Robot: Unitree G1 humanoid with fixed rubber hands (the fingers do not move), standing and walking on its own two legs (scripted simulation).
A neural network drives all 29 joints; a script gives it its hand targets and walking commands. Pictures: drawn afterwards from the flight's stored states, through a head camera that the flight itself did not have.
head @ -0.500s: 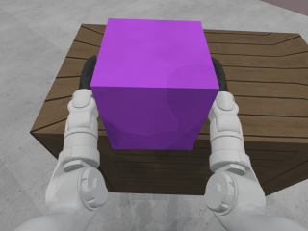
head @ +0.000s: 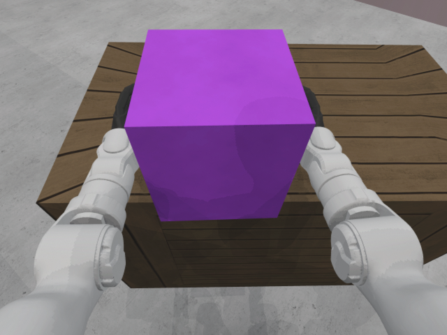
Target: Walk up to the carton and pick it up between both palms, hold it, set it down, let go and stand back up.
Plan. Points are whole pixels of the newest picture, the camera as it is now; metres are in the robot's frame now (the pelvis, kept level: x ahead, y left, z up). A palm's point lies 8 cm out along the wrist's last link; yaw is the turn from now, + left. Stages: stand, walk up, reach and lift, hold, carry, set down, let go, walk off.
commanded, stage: set down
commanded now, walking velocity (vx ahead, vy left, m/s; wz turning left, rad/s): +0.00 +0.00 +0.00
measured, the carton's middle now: (217, 131) +0.47 +0.02 +0.10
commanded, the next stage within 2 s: none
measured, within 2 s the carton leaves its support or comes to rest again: neither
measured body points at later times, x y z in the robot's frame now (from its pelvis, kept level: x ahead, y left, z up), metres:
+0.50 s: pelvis -0.05 +0.00 -0.01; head +0.03 +0.01 +0.43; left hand +0.46 +0.21 +0.17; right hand +0.46 -0.20 +0.18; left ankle +0.00 +0.11 -0.74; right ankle -0.02 -0.10 -0.74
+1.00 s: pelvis -0.02 +0.00 +0.00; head +0.02 +0.01 +0.45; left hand +0.46 +0.24 +0.27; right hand +0.47 -0.20 +0.27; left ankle +0.00 +0.11 -0.74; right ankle -0.03 -0.10 -0.74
